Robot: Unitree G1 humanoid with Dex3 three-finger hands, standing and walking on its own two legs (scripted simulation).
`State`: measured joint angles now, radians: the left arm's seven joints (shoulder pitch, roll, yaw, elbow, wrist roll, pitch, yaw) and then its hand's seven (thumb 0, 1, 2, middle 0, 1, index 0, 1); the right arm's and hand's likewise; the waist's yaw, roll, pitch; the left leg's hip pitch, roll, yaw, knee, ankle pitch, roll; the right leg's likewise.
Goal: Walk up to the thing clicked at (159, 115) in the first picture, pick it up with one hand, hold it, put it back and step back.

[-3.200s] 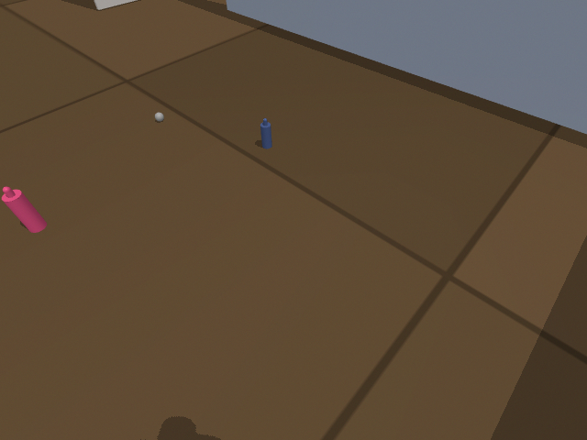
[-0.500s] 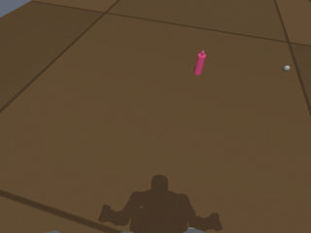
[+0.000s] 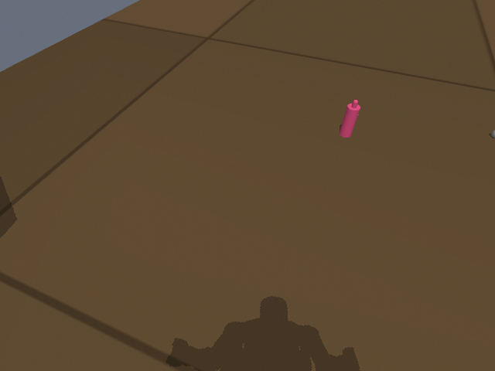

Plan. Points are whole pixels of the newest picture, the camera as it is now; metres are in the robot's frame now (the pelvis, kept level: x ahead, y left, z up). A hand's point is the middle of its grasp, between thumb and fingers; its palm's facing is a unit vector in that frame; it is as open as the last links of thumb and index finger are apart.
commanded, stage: walk up
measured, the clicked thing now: out of the picture +1.70 -1.50 -0.73
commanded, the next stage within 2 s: stand in 0.42 s
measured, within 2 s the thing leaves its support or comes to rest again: neither
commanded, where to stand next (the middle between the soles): +0.08 -0.01 m, yaw -3 degrees
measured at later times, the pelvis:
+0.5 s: pelvis +0.01 -0.01 +0.02, yaw +0 degrees
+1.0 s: pelvis +0.00 -0.03 +0.03, yaw -1 degrees
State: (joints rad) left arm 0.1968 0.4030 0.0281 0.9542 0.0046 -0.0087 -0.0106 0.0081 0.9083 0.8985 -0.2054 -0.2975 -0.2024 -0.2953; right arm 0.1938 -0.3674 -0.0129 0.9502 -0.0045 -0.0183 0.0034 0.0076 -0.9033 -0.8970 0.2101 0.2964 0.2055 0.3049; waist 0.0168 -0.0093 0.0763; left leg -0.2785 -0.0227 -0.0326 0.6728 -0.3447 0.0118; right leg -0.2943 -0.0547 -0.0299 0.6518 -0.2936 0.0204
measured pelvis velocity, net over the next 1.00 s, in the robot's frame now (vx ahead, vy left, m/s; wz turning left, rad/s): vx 0.00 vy -0.03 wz -0.01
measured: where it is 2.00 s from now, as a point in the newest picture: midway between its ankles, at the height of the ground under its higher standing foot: outside the picture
